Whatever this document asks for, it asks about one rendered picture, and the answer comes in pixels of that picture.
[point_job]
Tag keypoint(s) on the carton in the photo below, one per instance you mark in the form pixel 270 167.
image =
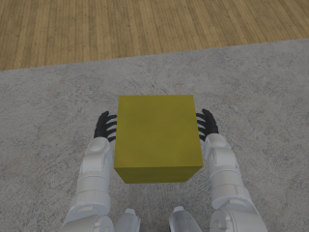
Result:
pixel 157 139

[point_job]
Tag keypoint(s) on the right robot shin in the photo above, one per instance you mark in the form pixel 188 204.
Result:
pixel 179 208

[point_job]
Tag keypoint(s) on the left robot upper arm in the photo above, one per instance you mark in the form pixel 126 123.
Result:
pixel 93 223

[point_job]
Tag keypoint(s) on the right robot hand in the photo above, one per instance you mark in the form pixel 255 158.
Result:
pixel 210 124

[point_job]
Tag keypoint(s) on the left robot hand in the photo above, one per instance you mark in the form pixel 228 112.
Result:
pixel 101 126

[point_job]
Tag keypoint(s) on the robot left thigh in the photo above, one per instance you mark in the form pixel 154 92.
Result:
pixel 127 222

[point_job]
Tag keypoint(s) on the robot right forearm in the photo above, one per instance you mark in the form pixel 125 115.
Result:
pixel 227 189

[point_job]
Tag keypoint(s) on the right robot upper arm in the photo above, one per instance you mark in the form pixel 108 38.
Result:
pixel 231 220

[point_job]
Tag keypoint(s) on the robot left forearm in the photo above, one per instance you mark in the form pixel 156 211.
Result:
pixel 92 191

